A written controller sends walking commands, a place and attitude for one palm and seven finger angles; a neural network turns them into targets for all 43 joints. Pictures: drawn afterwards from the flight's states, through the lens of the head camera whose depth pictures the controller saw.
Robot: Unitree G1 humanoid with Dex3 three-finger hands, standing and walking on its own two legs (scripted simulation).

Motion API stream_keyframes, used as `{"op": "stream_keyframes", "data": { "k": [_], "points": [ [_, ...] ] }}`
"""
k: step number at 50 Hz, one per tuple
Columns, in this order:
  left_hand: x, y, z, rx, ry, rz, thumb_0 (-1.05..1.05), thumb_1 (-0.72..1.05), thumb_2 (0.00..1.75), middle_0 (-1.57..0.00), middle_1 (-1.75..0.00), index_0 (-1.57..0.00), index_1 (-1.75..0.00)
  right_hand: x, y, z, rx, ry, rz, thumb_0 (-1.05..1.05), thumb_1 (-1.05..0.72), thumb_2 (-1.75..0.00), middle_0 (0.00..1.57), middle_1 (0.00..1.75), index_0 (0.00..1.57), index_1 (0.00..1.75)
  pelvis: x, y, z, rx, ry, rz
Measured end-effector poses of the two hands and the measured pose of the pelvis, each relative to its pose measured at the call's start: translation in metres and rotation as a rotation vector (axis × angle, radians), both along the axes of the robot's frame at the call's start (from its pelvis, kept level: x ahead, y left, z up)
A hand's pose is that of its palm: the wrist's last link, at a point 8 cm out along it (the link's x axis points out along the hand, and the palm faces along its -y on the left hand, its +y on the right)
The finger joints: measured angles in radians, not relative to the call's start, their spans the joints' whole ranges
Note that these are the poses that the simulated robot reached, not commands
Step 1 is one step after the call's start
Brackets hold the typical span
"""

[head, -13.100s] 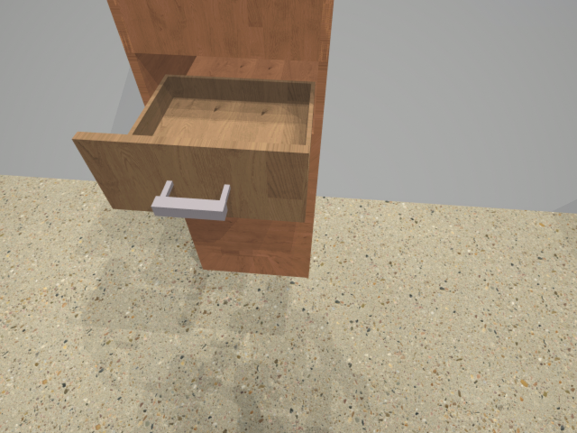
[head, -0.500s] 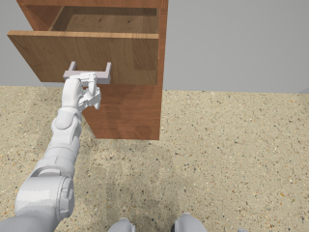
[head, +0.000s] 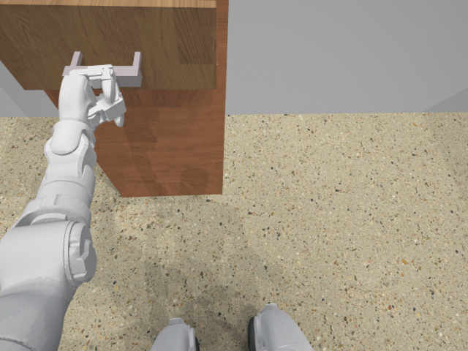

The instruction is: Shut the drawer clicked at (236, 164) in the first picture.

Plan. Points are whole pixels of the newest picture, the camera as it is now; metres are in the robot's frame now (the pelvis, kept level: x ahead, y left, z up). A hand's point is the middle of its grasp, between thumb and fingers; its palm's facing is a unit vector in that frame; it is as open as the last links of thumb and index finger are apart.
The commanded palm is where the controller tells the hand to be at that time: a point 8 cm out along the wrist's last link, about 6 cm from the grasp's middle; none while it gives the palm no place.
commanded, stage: push the drawer shut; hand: left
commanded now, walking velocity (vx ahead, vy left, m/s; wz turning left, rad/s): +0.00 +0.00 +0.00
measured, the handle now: (105, 67) +0.59 +0.18 +0.09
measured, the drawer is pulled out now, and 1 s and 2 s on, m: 0.08 0.00 0.00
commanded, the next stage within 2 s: pull the fist back off the drawer in 0.92 s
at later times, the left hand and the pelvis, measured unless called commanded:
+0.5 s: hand (123, 73) +0.57 +0.14 +0.09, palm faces -0.03 -1.00 -0.04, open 3.1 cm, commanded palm +0.59 +0.18 +0.09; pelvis +0.01 +0.01 -0.01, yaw +0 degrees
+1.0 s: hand (120, 64) +0.60 +0.15 +0.09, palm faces -0.02 -1.00 -0.04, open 3.2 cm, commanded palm +0.64 +0.17 +0.09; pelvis +0.00 +0.02 -0.01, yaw +0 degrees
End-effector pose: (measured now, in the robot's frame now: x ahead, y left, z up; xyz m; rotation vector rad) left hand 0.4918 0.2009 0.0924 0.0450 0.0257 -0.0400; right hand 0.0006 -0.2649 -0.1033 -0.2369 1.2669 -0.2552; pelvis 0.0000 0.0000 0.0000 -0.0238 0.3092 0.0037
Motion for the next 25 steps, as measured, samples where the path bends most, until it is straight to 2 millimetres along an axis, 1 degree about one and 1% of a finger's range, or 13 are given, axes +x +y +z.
{"op": "stream_keyframes", "data": {
  "k": [8, 25],
  "points": [
    [0.019, -0.001, 0.001, -0.002, 0.006, 0.006, 0.02, 0.78, 1.00, -1.40, -1.60, -1.40, -1.60, -0.015, 0.008, 0.001, 0.000, 0.053, -0.012, 0.01, -0.90, -0.90, 0.21, 0.30, 0.21, 0.30, 0.002, 0.005, -0.003, -0.008, 0.026, 0.001],
    [0.062, -0.002, 0.002, -0.005, 0.012, 0.015, 0.03, 0.77, 0.99, -1.40, -1.60, -1.40, -1.60, -0.038, 0.024, 0.003, -0.006, 0.156, -0.040, 0.00, -0.90, -0.90, 0.21, 0.30, 0.21, 0.30, 0.007, 0.015, -0.009, -0.024, 0.090, 0.002]
  ]
}}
